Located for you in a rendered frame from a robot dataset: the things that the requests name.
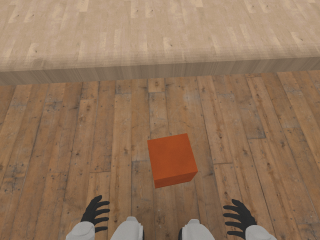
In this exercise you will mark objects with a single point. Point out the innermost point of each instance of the robot right thigh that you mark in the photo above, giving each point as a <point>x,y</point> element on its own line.
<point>196,231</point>

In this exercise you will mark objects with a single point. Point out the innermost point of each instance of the robot thigh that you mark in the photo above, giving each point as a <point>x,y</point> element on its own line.
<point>128,230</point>
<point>196,231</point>

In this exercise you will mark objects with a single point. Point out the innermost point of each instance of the robot left thigh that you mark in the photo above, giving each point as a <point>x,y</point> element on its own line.
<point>128,230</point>

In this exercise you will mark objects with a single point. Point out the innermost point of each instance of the robot right hand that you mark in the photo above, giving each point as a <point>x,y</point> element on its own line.
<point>244,216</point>

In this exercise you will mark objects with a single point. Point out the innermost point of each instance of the left robot forearm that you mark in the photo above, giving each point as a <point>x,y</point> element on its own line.
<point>84,230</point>

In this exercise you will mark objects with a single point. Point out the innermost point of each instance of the carton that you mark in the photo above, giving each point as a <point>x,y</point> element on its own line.
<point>172,160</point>

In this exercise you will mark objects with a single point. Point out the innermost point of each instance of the right robot forearm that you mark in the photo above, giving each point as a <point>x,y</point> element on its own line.
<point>256,232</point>

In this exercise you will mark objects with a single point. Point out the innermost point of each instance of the robot left hand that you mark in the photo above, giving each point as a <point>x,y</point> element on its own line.
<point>91,213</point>

